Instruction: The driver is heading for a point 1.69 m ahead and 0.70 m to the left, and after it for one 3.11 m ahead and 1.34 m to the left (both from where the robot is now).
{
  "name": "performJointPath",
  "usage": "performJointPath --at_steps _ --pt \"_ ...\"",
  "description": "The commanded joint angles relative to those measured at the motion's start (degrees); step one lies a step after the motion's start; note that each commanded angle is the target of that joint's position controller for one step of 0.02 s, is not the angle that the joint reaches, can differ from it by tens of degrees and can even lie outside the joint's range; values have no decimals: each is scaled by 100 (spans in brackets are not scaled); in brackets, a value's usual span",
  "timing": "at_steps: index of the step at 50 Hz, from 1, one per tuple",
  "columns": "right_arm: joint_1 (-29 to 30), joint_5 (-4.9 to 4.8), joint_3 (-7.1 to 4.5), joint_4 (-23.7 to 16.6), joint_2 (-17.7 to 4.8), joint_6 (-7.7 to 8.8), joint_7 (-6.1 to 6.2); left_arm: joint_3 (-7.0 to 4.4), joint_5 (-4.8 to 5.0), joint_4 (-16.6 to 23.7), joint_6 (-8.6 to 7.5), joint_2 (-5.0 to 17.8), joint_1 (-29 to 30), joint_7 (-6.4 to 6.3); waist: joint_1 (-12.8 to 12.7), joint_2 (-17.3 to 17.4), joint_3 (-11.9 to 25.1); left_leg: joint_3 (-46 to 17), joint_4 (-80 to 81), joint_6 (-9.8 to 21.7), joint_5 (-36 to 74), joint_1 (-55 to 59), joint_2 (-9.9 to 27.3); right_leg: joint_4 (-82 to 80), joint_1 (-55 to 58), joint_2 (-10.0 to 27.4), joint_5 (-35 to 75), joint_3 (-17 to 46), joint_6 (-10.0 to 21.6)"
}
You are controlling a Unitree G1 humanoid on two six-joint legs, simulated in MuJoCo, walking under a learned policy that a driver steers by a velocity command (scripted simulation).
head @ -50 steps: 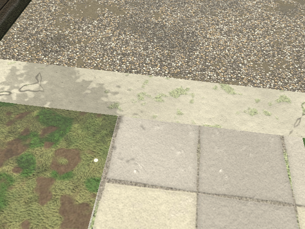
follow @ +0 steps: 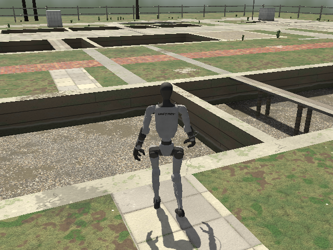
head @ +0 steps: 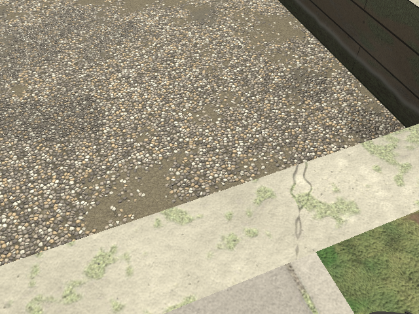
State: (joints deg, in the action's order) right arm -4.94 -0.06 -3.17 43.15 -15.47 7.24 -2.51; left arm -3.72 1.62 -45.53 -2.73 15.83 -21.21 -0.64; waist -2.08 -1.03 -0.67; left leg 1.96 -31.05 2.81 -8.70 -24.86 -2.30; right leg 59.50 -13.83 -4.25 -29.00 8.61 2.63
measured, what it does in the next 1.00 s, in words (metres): walks ahead, turning left: right foot, then left foot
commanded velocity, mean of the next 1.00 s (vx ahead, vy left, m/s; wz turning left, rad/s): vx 0.11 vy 0.00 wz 0.38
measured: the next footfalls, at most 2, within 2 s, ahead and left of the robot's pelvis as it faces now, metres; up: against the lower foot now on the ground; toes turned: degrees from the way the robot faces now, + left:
right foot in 0.38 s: +0.28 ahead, -0.12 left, +0.00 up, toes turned +9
left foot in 0.74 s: +0.15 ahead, +0.12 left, +0.00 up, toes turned +22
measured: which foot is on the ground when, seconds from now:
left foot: down 0.00-0.38, up 0.40-0.72, down 0.74-1.00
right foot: up 0.00-0.36, down 0.38-0.74, up 0.76-1.00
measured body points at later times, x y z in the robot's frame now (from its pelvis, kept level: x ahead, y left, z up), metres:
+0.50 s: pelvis +0.15 -0.02 +0.01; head +0.19 -0.03 +0.46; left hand +0.29 +0.27 -0.07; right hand +0.30 -0.29 -0.11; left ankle +0.08 +0.10 -0.65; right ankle +0.24 -0.12 -0.73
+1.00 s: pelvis +0.14 +0.02 +0.02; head +0.15 +0.06 +0.46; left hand +0.14 +0.34 -0.10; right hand +0.38 -0.18 -0.07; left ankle +0.12 +0.10 -0.73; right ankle +0.21 -0.12 -0.65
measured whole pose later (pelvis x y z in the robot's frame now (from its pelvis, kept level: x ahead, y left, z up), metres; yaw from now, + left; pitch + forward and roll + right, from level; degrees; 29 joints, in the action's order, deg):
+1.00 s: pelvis +0.14 +0.02 +0.02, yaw +28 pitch +3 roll -2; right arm -13.7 -0.3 -3.7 37.4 -16.2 -1.4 1.2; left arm -6.0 -0.1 -43.1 1.3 17.9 -6.9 -2.9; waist 0.4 -1.5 -1.2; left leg -5.1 -28.1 3.3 -12.3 -18.2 -2.6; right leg 60.4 -32.1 -0.9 -19.2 3.1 -3.8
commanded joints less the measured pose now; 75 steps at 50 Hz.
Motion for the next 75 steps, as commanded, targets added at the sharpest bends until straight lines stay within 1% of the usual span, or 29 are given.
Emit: performJointPath --at_steps 1,4,7,10,14,17,18,19,20,21,22,24,28,36,37,38,39,40,42,46,55,60,61,62,63,64,66,71,75 --pt "-833 8 -169 -43 -643 -104 38 -152 -37 620 -159 814 501 -16 526 327 249 -2703 1475 1114 301 2468 1976 1388 -2767 584 535 -98 -99" --pt "-579 85 -41 22 -343 -39 44 -142 -144 566 -98 455 264 -28 92 537 324 -1509 1438 1045 3521 1619 1511 489 -1890 874 767 -303 -262" --pt "-604 62 -106 173 -641 -85 131 -61 -205 631 -87 179 410 -86 6 676 537 -974 1390 1082 4756 1457 1291 -745 -1509 774 1280 -554 -434" --pt "-745 -63 -257 193 -1029 -265 210 -55 -164 713 -33 213 894 -113 189 668 674 -829 1305 947 4425 1435 1168 -1608 -1149 544 2147 -663 -490" --pt "-977 -168 -277 246 -986 -430 272 -108 -148 897 81 331 1455 -125 365 709 497 -1301 1052 913 3163 1548 1272 -2265 -1217 432 2184 -500 -465" --pt "-765 -220 -292 140 -952 -484 336 -221 -152 880 34 522 1238 -127 110 752 392 -1769 561 722 1927 1415 1136 -3230 -671 362 2395 -456 -297" --pt "-706 -221 -270 74 -858 -482 351 -270 -201 835 -9 634 1009 -144 -16 642 499 -1750 213 480 1467 1163 886 -3716 -57 536 3213 -399 -139" --pt "-714 -113 -172 -93 -530 -449 351 -358 -313 864 -18 1023 695 -212 -13 -26 967 -1396 -777 155 505 516 442 -3591 994 1543 4800 326 255" --pt "-1463 -30 -81 -70 -184 -409 330 -373 -329 935 87 1155 651 -262 279 -1393 1363 -716 -2104 -239 -2912 -742 -299 -3279 2065 2800 6796 1386 1161" --pt "-1563 -119 -170 -81 -618 -454 320 -291 -304 878 134 880 509 -202 126 -1570 1746 -677 -3191 -436 -3478 -1101 -87 -3449 1939 3155 6379 1949 1622" --pt "-1309 -148 -275 -83 -895 -570 342 -216 -273 906 143 646 692 -177 114 -984 1427 -682 -3827 -547 -3107 -1272 112 -3536 1646 2790 5690 1515 1508" --pt "-1180 -140 -311 -68 -856 -832 419 -153 -210 938 181 516 1242 -176 252 -571 933 -631 -3973 -719 -2354 -1243 332 -3768 858 2253 4525 637 1144" --pt "-1074 -130 -225 -308 -517 -999 425 -198 -325 831 227 681 1535 -217 374 -800 654 -239 -3105 -786 -1545 -493 332 -4070 7 1902 3972 -326 1106" --pt "-1213 -97 -271 -569 -583 -996 140 -290 -58 622 320 931 1573 -219 471 -783 825 316 -426 -147 -473 1106 249 -3466 -104 2153 2875 -782 681" --pt "-1406 -54 -317 -499 -643 -992 159 -268 -34 510 348 778 1383 -215 494 -486 709 186 120 42 -14 1527 174 -2994 -487 1928 2189 -1044 300" --pt "-1413 -12 -492 -580 -1272 -964 238 -224 -156 519 375 492 1092 -180 226 1147 442 -1507 812 530 1445 1952 1261 -1448 -1556 1225 757 -1748 -372" --pt "-1287 86 -529 -816 -1724 -919 237 -199 -270 844 347 490 1504 -194 337 2190 266 -3076 1163 1562 2499 1906 2409 -97 -2814 392 -957 -1409 -679" --pt "-1348 247 -491 -828 -1601 -791 189 -271 -210 926 321 700 1908 -242 621 1497 471 -3174 1407 1787 1649 1522 2395 614 -2789 421 -882 -664 -570" --pt "-757 86 -370 -865 -1212 -715 241 -352 -149 717 373 771 1720 -299 249 832 202 -2445 1298 1160 798 1359 1778 832 -2825 585 132 -441 -434" --pt "-581 6 -258 -982 -917 -773 367 -369 -177 572 358 672 1393 -262 92 785 524 -1968 1094 1014 1289 1314 1317 878 -2264 438 957 -431 -604" --pt "-717 -32 -382 -1155 -1141 -924 408 -265 -73 676 126 548 1665 -64 341 1044 581 -2801 840 1120 1075 1446 1191 -1538 -1336 205 711 -357 -601" --pt "-361 -162 -278 -1206 -960 -984 435 -243 -120 555 17 491 1141 89 46 911 732 -2918 373 704 1157 1262 921 -3592 -9 323 1940 -528 -321" --pt "-541 -117 -235 -1196 -786 -976 463 -281 -221 574 16 705 1066 82 128 496 810 -2642 -5 373 244 815 638 -3803 579 901 2684 -54 -114" --pt "-999 8 -176 -1182 -547 -942 449 -334 -306 671 56 1095 1217 57 529 -958 823 -1707 -1076 -19 -1792 111 -230 -3827 983 1979 4147 1017 425" --pt "-713 -27 -309 -1301 -921 -871 471 -282 -417 653 46 982 1285 79 360 -1600 522 -1200 -1994 -322 -2896 -368 -462 -4094 361 2640 4254 1884 1348" --pt "-637 -60 -433 -1198 -1267 -855 494 -249 -376 760 24 858 1477 69 282 -1027 355 -1273 -2932 -486 -2759 -443 -273 -4120 215 2544 3929 1725 1477" --pt "-767 -86 -446 -938 -1081 -962 516 -194 -211 799 32 725 1703 15 364 -590 194 -1289 -3572 -681 -2249 -539 -250 -3979 175 2026 3674 985 1102" --pt "-551 -70 -148 -966 -302 -1003 429 -91 -171 675 156 507 1652 -18 243 -894 389 -596 -1829 -856 -1837 205 156 -3715 501 1425 4061 82 902" --pt "-808 -134 -186 -803 -397 -964 362 -86 -85 579 229 634 1369 21 270 -951 439 -189 682 -706 -541 1298 126 -3491 486 1473 3989 274 850"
